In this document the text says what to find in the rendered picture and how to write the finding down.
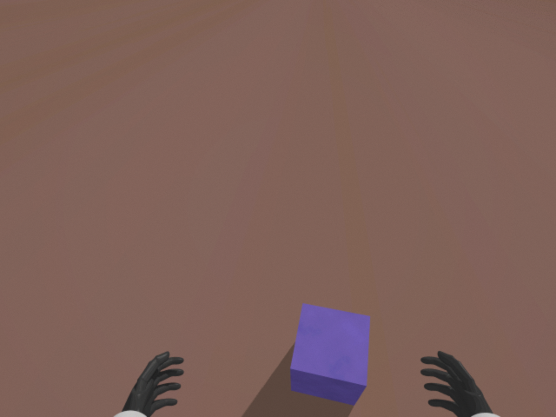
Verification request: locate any robot right hand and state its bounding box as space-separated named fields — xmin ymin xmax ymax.
xmin=420 ymin=351 xmax=493 ymax=417

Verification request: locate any robot left hand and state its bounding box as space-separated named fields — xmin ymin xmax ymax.
xmin=122 ymin=351 xmax=184 ymax=417

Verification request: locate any carton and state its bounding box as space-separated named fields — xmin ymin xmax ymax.
xmin=290 ymin=303 xmax=370 ymax=406

